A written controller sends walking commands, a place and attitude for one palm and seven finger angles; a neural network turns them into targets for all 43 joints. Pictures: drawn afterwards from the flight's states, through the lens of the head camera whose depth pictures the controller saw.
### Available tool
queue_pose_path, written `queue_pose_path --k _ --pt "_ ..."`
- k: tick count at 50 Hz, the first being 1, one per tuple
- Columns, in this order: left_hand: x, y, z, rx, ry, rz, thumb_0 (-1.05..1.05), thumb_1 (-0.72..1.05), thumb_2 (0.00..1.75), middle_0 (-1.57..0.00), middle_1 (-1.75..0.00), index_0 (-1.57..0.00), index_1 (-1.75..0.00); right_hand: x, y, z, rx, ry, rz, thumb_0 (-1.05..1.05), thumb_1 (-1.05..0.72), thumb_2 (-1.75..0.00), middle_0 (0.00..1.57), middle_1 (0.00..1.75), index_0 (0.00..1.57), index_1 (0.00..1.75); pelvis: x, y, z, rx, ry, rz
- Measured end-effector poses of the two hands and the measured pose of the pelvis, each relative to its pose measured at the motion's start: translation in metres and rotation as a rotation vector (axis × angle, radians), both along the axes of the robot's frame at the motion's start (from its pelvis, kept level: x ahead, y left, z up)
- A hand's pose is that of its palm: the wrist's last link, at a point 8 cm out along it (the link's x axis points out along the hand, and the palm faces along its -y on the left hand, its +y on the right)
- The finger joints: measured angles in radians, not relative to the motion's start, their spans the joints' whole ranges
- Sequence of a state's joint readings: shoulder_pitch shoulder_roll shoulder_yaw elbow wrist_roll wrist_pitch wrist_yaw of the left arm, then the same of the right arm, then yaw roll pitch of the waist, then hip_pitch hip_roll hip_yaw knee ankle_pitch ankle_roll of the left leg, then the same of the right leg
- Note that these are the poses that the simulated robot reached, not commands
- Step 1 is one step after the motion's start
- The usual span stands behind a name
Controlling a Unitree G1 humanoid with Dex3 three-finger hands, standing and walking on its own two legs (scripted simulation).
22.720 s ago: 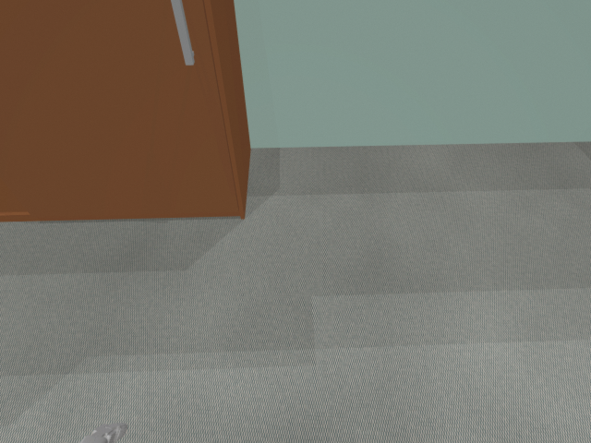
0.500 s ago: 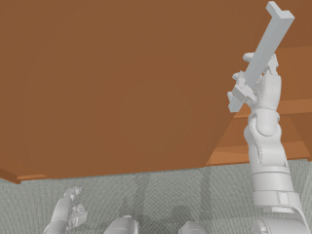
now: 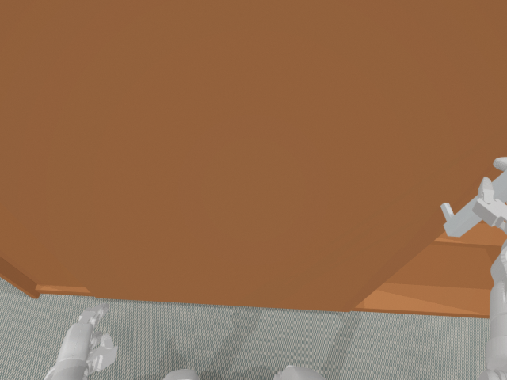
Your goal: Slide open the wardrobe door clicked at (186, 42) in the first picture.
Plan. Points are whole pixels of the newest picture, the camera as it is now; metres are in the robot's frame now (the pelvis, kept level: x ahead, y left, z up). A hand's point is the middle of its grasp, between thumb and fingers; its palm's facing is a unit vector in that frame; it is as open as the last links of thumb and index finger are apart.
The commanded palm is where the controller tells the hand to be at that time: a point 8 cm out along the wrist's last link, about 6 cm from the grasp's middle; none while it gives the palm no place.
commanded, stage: stop walking and hold the door there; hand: right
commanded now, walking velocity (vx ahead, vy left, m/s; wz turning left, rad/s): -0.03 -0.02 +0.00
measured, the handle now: (500, 174) +0.42 -0.34 +0.14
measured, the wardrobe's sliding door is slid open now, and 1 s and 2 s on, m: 0.69 0.69 0.69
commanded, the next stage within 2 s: loosen the grip on the handle in 1.98 s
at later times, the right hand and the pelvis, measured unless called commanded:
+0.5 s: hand (488, 201) +0.37 -0.31 +0.13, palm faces +0.43 +0.87 -0.24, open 6.1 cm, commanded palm +0.33 -0.35 +0.11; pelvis -0.06 -0.02 +0.00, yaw +5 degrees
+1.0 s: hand (489, 201) +0.37 -0.31 +0.13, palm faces +0.38 +0.89 -0.24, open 5.7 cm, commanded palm +0.34 -0.36 +0.11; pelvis -0.06 -0.03 +0.00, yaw +5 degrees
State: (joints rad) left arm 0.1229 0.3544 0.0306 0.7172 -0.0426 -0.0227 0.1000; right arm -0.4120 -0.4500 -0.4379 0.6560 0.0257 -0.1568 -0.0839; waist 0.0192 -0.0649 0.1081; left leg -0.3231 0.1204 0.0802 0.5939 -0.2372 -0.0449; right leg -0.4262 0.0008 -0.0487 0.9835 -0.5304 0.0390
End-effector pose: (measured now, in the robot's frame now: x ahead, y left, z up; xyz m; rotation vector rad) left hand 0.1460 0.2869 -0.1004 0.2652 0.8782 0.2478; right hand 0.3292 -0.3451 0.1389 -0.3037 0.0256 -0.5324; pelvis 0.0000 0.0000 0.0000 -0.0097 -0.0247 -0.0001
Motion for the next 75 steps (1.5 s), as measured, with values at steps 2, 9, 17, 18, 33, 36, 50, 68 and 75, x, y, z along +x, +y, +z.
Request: queue_pose_path --k 2,9,17,18,33,36,50,68,75 --pt "-0.016 0.008 0.007 0.037 0.018 0.019 0.01 0.90 0.89 -0.20 -0.30 -0.20 -0.30 0.000 -0.001 0.000 0.009 -0.008 0.010 -0.11 -0.57 -0.83 0.41 1.32 0.34 1.36 -0.002 -0.002 0.001 0.000 0.000 -0.001" --pt "-0.070 0.001 0.024 0.092 0.031 0.094 0.01 0.90 0.89 -0.20 -0.30 -0.20 -0.30 0.001 -0.005 -0.004 0.037 -0.057 0.074 -0.10 -0.60 -0.81 0.41 1.37 0.33 1.35 -0.017 -0.018 0.000 0.026 -0.010 0.036" --pt "-0.122 -0.041 0.010 -0.021 0.072 0.087 0.00 0.90 0.89 -0.20 -0.30 -0.20 -0.30 0.000 -0.004 -0.001 0.046 -0.010 0.080 -0.08 -0.64 -0.77 0.36 1.35 0.31 1.37 -0.037 -0.015 0.004 0.027 0.013 0.078" --pt "-0.128 -0.043 0.007 -0.033 0.081 0.091 0.00 0.90 0.89 -0.20 -0.30 -0.20 -0.30 0.000 -0.003 -0.001 0.045 -0.004 0.075 -0.08 -0.64 -0.77 0.36 1.34 0.31 1.37 -0.041 -0.015 0.004 0.032 0.010 0.085" --pt "-0.203 -0.029 0.006 0.025 0.168 0.193 0.01 0.90 0.89 -0.21 -0.30 -0.20 -0.30 0.000 -0.003 0.004 0.110 0.053 0.076 -0.06 -0.66 -0.76 0.30 1.32 0.36 1.38 -0.068 -0.023 0.006 0.028 0.004 0.099" --pt "-0.208 -0.023 0.007 0.033 0.178 0.194 0.01 0.90 0.89 -0.21 -0.30 -0.20 -0.30 0.000 -0.002 0.004 0.112 0.056 0.071 -0.06 -0.66 -0.76 0.30 1.32 0.35 1.38 -0.069 -0.020 0.006 0.029 0.004 0.098" --pt "-0.179 -0.015 0.003 0.050 0.169 0.185 0.01 0.90 0.89 -0.20 -0.30 -0.20 -0.30 0.004 -0.007 0.003 0.096 0.077 0.116 -0.09 -0.63 -0.81 0.33 1.34 0.42 1.39 -0.057 -0.035 0.004 0.030 0.009 0.084" --pt "-0.124 -0.157 0.014 -0.074 0.071 -0.012 0.00 0.90 0.89 -0.21 -0.30 -0.20 -0.30 0.008 -0.015 -0.013 0.128 0.004 0.293 -0.11 -0.72 -0.79 0.45 1.40 0.31 1.40 -0.081 -0.099 0.011 0.040 0.039 0.080" --pt "-0.141 -0.167 0.005 -0.107 0.095 -0.033 0.00 0.90 0.89 -0.21 -0.30 -0.21 -0.30 0.008 -0.015 -0.012 0.121 0.015 0.293 -0.11 -0.73 -0.77 0.45 1.39 0.30 1.40 -0.094 -0.098 0.009 0.045 0.059 0.096"
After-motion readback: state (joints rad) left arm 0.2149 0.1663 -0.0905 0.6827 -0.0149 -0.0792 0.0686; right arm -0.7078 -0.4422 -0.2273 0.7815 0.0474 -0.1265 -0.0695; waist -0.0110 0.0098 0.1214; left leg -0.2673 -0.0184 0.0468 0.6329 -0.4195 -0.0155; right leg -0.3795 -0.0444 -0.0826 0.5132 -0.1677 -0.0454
